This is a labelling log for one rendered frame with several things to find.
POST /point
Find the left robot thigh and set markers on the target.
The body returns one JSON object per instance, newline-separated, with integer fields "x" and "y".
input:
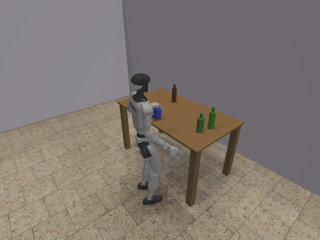
{"x": 146, "y": 162}

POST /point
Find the sponge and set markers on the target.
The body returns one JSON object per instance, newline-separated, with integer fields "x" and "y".
{"x": 157, "y": 113}

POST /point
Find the robot left hand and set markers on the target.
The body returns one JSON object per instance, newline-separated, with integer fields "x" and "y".
{"x": 155, "y": 105}

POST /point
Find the table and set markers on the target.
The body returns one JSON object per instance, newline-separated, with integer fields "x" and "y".
{"x": 179, "y": 121}

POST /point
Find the robot right hand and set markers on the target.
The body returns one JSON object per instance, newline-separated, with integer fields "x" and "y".
{"x": 174, "y": 151}

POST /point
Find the robot right upper arm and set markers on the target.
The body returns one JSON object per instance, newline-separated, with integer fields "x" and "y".
{"x": 146, "y": 112}

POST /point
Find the robot left upper arm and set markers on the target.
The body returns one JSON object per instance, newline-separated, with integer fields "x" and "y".
{"x": 129, "y": 102}

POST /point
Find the robot right forearm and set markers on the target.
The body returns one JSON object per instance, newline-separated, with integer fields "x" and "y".
{"x": 158, "y": 141}

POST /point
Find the left robot shin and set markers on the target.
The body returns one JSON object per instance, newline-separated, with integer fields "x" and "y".
{"x": 145, "y": 173}

